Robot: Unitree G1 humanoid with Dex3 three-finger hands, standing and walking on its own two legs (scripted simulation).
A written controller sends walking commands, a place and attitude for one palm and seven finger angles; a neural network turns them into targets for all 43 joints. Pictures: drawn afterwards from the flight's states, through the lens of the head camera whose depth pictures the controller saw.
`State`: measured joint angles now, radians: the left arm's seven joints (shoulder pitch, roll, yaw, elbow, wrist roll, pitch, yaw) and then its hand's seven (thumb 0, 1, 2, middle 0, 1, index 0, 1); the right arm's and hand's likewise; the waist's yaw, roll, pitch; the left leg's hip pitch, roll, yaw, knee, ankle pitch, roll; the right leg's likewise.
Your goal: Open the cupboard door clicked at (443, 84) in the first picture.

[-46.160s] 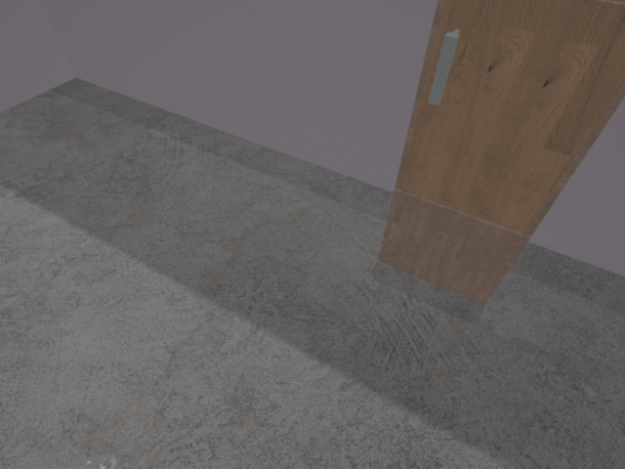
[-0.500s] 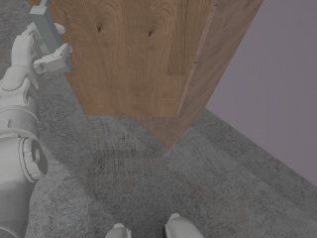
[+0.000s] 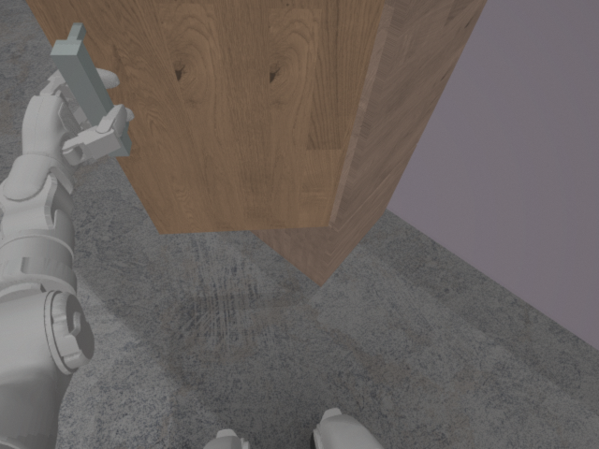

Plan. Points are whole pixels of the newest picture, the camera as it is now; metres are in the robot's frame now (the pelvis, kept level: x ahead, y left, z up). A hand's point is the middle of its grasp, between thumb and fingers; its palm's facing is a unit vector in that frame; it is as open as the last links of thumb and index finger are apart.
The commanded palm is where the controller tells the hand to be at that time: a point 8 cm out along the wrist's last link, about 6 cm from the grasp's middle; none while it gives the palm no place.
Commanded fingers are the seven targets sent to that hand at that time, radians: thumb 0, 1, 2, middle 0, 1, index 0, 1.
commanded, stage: pull the door open along its arc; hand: left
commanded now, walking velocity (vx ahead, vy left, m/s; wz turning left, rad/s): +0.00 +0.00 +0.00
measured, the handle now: (101, 94) +0.56 +0.20 +0.12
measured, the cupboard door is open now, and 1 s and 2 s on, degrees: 45 87 88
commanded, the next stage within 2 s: open thumb and fingers to let go in 0.64 s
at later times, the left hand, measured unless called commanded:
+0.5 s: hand (169, 251) +0.33 +0.10 +0.12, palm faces +0.29 -0.96 +0.03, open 6.8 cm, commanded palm +0.26 +0.18 +0.11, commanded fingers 0.00 0.90 0.90 -0.40 -1.35 -0.40 -1.35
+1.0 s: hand (216, 286) +0.29 +0.06 +0.12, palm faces +0.32 -0.95 -0.01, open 7.5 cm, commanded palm +0.25 +0.11 +0.11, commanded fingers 0.00 -0.08 0.48 -0.33 -1.25 -0.33 -1.25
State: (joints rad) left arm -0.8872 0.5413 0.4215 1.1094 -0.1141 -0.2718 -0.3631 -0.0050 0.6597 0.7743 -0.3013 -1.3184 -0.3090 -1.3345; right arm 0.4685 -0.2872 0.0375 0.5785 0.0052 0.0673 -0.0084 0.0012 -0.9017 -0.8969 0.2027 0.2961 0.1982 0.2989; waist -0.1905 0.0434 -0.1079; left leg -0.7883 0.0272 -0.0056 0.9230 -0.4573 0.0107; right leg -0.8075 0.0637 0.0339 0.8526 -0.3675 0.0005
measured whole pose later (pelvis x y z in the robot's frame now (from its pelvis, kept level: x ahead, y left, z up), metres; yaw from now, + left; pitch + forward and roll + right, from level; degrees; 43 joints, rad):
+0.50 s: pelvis +0.01 -0.02 +0.02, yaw +2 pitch +7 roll +0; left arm -0.01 -0.02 0.00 0.07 -0.05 -0.08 0.29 0.00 0.60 0.72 -0.31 -1.29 -0.32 -1.26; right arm 0.20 -0.19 0.02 0.50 -0.02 0.07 0.02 0.00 -0.90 -0.90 0.20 0.30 0.20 0.30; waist -0.03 0.04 -0.13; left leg -0.46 0.00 -0.01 0.76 -0.42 -0.01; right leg -0.50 0.04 0.03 0.76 -0.38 -0.02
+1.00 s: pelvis +0.00 -0.04 +0.02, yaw +5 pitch +2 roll +1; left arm 0.06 -0.05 -0.15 0.05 0.00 -0.08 0.38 0.00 0.44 0.70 -0.36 -1.30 -0.36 -1.30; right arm 0.21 -0.21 0.01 0.58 -0.05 0.06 -0.03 0.01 -0.90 -0.90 0.20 0.30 0.20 0.30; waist -0.01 0.06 -0.07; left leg -0.39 0.00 -0.07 0.73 -0.38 -0.04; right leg -0.42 0.03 -0.03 0.75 -0.37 -0.05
